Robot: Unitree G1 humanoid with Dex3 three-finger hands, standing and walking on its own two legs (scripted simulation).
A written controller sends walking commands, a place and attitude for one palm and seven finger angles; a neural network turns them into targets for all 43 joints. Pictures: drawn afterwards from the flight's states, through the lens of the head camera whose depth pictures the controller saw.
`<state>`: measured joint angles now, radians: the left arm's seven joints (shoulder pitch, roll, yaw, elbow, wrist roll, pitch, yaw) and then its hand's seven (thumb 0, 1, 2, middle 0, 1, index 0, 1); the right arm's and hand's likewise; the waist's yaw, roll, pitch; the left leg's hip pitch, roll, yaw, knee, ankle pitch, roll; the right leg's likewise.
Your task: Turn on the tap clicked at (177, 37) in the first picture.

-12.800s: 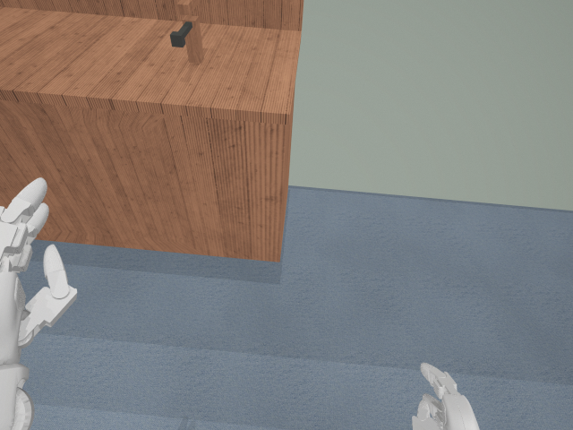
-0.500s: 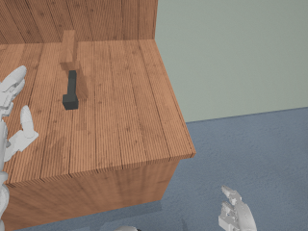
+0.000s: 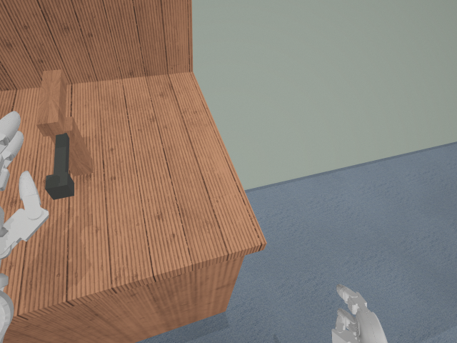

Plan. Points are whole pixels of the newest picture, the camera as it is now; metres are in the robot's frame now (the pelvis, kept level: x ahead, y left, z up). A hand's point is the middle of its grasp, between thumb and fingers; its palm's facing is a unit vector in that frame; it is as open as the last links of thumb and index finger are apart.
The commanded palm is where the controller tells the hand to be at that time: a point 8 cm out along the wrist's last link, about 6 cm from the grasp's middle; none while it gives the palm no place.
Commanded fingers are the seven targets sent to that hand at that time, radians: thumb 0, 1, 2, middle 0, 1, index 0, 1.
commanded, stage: come to a stop and stand still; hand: left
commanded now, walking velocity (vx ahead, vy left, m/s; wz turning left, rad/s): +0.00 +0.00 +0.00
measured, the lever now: (60, 185) +0.29 +0.28 +0.12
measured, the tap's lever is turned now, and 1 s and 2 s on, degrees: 0 0 0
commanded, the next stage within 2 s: look again from close up in 0.12 s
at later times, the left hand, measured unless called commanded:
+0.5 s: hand (34, 231) +0.20 +0.25 +0.17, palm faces +0.40 -0.85 -0.35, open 7.4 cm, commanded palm +0.15 +0.29 +0.18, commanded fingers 0.00 0.90 0.90 -0.20 -0.30 -0.20 -0.30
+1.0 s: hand (65, 249) +0.18 +0.21 +0.17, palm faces +0.34 -0.84 -0.43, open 7.4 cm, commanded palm +0.12 +0.25 +0.18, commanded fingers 0.00 0.90 0.90 -0.20 -0.30 -0.20 -0.30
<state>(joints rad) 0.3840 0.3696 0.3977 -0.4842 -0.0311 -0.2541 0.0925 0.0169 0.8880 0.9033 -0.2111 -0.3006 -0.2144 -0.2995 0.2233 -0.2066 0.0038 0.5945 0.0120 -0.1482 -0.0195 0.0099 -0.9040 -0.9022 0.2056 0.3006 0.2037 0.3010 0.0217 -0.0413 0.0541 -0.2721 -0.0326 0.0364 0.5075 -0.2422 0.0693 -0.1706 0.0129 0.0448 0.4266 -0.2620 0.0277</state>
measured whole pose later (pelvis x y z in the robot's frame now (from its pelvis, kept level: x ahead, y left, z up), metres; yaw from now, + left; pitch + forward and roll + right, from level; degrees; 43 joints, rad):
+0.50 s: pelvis -0.01 +0.01 +0.00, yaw +0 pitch -2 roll -2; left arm 0.40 0.35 0.35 -0.47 -0.03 -0.21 0.10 0.01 0.89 0.90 -0.21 -0.30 -0.21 -0.30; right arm 0.20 -0.18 0.02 0.56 0.02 -0.10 -0.03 0.01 -0.90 -0.90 0.21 0.30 0.21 0.30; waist 0.04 -0.02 0.05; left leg -0.24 -0.04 0.04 0.47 -0.21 0.08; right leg -0.14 0.00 0.05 0.40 -0.24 0.04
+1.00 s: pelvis -0.04 -0.03 +0.00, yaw -1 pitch -1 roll -1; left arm 0.43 0.38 0.39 -0.54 -0.04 -0.23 0.07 0.01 0.89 0.90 -0.21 -0.30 -0.21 -0.30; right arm 0.18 -0.17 0.00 0.53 0.01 -0.13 -0.02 0.01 -0.90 -0.90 0.21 0.30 0.20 0.30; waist 0.03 -0.01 0.13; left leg -0.30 0.01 0.03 0.50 -0.18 0.03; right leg -0.22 0.05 0.04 0.46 -0.22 -0.01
